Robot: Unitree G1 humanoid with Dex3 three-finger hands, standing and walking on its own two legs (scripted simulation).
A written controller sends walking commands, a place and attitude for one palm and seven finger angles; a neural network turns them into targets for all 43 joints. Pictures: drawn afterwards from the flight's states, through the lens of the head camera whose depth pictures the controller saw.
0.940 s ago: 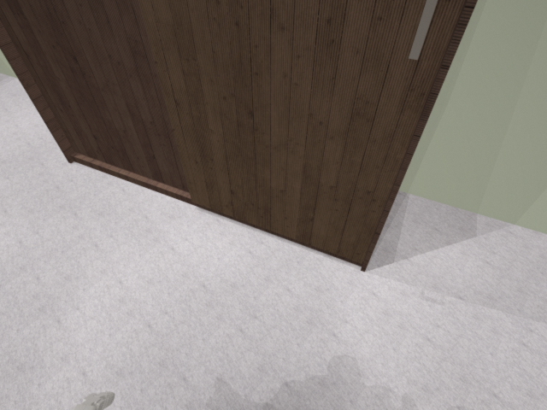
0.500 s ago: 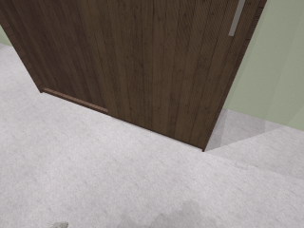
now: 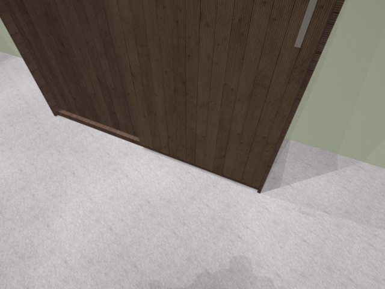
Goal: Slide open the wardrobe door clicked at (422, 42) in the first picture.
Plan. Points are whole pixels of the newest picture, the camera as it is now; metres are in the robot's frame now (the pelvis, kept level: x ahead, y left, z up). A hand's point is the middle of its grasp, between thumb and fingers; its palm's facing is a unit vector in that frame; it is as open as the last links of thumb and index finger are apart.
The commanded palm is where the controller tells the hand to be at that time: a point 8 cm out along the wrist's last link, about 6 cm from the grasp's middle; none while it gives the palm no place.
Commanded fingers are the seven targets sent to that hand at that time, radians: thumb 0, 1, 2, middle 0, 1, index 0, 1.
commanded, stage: look at it before walking up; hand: right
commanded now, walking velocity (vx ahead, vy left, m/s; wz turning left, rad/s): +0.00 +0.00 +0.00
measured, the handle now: (313, 1) +0.82 -0.29 +0.27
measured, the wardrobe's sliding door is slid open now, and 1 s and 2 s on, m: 0.00 0.00 0.00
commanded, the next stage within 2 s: turn to face it in 0.50 s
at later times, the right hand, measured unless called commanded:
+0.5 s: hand out of the picture +0.07 -0.24 -0.16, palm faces -0.02 +0.95 -0.32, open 7.4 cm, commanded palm none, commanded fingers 0.00 -0.90 -0.90 0.20 0.30 0.20 0.30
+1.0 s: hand out of the picture +0.03 -0.23 -0.20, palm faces +0.15 +0.96 -0.21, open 7.4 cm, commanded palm none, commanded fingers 0.00 -0.90 -0.90 0.20 0.30 0.20 0.30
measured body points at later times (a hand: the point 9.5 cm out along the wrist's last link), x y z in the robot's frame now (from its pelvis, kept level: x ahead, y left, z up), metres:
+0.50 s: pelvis +0.00 +0.00 +0.00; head +0.00 +0.00 +0.45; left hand +0.08 +0.30 -0.13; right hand +0.07 -0.29 -0.13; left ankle +0.01 +0.12 -0.75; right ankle +0.00 -0.12 -0.75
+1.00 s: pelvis -0.02 -0.02 -0.02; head +0.01 -0.05 +0.42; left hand +0.07 +0.22 -0.16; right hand +0.02 -0.28 -0.18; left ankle +0.01 +0.12 -0.74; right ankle -0.01 -0.11 -0.75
